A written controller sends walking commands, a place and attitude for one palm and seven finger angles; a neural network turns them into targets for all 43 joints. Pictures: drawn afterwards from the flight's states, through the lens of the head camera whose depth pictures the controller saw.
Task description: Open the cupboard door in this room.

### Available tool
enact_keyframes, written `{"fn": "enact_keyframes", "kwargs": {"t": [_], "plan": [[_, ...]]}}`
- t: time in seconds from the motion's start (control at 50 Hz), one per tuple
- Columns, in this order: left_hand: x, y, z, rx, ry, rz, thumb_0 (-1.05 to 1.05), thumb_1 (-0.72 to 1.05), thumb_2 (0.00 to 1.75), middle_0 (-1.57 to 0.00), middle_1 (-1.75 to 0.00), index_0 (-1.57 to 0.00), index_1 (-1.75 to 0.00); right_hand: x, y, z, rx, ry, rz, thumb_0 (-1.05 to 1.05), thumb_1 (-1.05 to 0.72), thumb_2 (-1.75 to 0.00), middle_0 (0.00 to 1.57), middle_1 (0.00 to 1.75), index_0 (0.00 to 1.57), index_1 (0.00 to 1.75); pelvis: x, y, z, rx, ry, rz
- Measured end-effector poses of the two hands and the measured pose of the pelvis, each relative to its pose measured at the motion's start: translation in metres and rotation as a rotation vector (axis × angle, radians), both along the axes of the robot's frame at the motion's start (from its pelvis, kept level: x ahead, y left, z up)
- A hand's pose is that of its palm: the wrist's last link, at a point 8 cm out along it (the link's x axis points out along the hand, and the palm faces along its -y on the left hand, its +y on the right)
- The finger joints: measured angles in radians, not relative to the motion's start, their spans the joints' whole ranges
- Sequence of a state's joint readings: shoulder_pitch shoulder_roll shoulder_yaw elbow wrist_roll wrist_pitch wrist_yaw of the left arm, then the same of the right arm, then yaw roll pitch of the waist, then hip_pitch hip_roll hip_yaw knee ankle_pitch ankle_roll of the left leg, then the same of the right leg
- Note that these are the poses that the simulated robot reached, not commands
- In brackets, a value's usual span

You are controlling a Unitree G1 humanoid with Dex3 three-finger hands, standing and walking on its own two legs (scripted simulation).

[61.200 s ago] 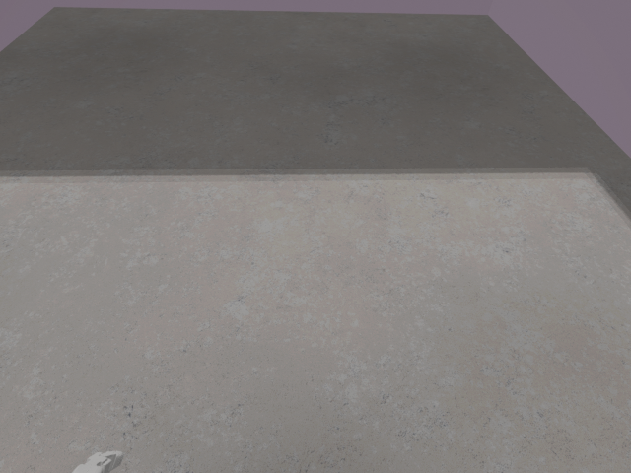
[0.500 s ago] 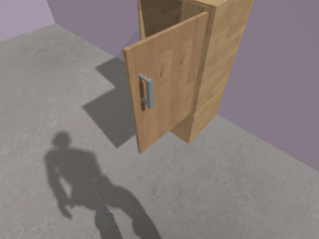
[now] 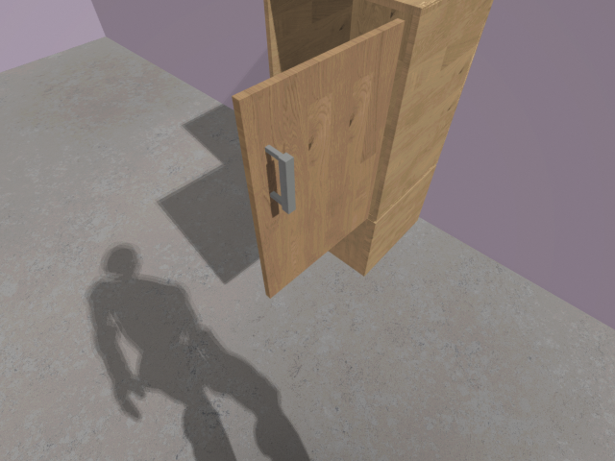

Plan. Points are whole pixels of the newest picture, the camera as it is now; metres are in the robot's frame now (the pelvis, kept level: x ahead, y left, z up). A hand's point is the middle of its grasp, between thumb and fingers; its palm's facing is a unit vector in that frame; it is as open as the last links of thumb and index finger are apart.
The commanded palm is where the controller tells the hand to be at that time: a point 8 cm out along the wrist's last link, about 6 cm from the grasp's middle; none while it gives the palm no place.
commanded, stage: look to check the result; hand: left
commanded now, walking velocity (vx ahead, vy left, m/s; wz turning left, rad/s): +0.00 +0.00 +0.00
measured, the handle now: (280, 180) +0.58 +0.09 +0.00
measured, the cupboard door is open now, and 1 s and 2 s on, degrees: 87 87 87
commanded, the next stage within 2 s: stand and wait in 0.12 s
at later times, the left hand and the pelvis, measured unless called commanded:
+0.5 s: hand out of the picture +0.02 +0.16 -0.17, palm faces +0.05 -0.98 -0.20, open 7.4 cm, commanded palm none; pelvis +0.02 -0.01 +0.00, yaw +0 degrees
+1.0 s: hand out of the picture +0.02 +0.16 -0.17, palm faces +0.05 -0.98 -0.19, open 7.4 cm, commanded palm none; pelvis +0.02 -0.01 +0.00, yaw +0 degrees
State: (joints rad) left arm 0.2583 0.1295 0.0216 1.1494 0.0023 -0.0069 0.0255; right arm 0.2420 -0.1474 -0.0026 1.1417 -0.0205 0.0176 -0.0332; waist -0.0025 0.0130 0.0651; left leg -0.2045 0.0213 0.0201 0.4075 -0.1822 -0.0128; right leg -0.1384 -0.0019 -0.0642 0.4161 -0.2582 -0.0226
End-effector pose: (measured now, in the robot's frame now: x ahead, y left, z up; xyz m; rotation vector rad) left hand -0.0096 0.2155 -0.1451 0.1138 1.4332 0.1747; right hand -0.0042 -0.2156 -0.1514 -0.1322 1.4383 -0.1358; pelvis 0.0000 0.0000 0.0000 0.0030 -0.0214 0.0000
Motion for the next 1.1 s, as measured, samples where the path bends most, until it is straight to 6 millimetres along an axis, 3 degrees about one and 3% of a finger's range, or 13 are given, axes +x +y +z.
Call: {"fn": "enact_keyframes", "kwargs": {"t": [0.38, 1.1], "plan": [[0.019, -0.001, 0.003, 0.014, -0.021, -0.009, 0.00, 0.90, 0.90, -0.20, -0.30, -0.20, -0.30, 0.012, -0.007, 0.000, 0.000, -0.001, 0.003, 0.01, -0.91, -0.90, 0.19, 0.30, 0.20, 0.30, 0.012, -0.006, 0.001, 0.003, 0.002, 0.000], [0.022, -0.010, 0.003, 0.014, -0.013, -0.003, 0.00, 0.90, 0.90, -0.20, -0.30, -0.20, -0.30, 0.022, -0.017, 0.001, -0.008, -0.007, -0.001, 0.00, -0.91, -0.90, 0.19, 0.30, 0.20, 0.30, 0.023, -0.015, 0.001, 0.004, 0.000, -0.003]]}}
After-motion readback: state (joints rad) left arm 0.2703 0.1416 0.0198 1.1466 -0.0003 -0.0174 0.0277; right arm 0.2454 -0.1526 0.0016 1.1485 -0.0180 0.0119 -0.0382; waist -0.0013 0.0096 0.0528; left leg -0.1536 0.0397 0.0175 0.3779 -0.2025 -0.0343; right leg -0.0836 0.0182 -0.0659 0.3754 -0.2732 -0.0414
